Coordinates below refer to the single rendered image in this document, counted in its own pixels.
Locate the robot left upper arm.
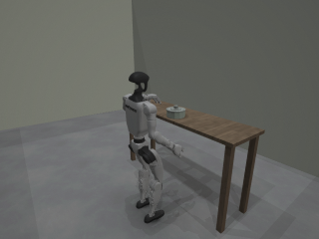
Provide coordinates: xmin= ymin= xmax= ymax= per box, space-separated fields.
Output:
xmin=123 ymin=94 xmax=132 ymax=111

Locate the robot right upper arm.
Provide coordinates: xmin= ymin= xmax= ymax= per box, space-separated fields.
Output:
xmin=143 ymin=102 xmax=158 ymax=140

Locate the left robot thigh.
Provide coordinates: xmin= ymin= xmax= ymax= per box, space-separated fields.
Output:
xmin=128 ymin=143 xmax=150 ymax=179

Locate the right robot forearm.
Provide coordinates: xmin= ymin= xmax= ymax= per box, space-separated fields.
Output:
xmin=154 ymin=131 xmax=176 ymax=151

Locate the robot left hand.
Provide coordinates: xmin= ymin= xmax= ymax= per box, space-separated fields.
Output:
xmin=148 ymin=94 xmax=161 ymax=104

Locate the robot right hand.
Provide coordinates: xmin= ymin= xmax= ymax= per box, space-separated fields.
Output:
xmin=172 ymin=144 xmax=184 ymax=158

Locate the pot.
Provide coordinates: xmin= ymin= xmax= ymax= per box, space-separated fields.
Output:
xmin=166 ymin=111 xmax=185 ymax=120

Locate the lid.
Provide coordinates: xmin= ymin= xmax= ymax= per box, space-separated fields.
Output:
xmin=166 ymin=107 xmax=186 ymax=113

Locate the table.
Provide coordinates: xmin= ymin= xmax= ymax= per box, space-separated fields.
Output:
xmin=130 ymin=99 xmax=265 ymax=234

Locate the robot left foot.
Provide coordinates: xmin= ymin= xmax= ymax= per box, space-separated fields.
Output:
xmin=136 ymin=197 xmax=150 ymax=209

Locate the left robot forearm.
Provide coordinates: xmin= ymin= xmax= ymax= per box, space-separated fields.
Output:
xmin=142 ymin=94 xmax=150 ymax=100

